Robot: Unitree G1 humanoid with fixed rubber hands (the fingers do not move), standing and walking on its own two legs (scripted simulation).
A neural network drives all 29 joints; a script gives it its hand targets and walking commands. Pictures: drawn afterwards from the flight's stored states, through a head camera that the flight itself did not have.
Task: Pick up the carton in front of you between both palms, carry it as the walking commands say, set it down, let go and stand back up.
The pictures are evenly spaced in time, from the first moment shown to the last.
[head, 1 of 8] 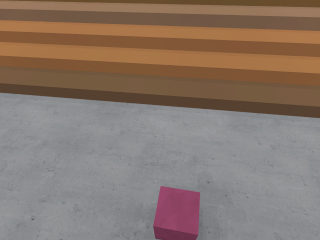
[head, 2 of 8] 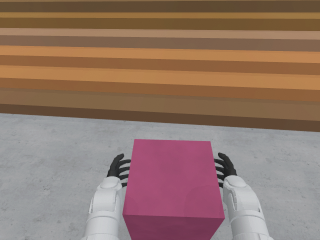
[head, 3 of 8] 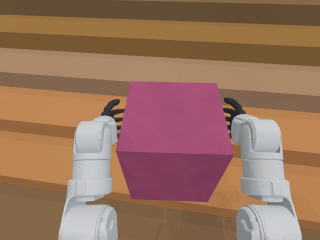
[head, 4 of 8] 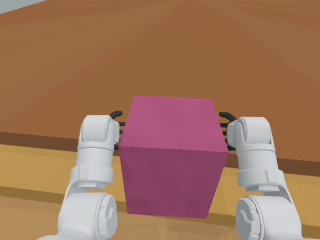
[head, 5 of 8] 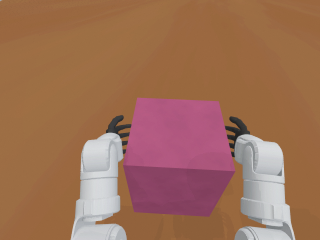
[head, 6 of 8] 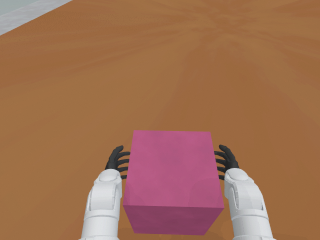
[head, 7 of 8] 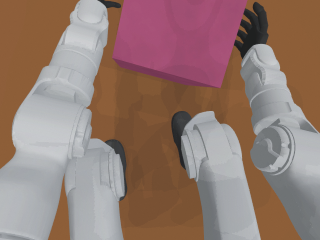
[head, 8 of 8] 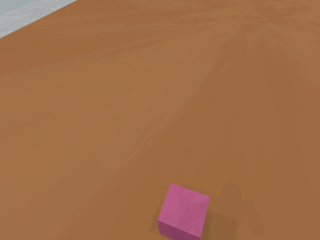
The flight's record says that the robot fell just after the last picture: no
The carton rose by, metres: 1.91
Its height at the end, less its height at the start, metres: +1.15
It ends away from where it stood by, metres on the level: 5.20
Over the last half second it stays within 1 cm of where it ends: yes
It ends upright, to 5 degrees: yes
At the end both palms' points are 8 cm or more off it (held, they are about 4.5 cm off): yes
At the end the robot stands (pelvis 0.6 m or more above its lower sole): yes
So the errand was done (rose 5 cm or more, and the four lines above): yes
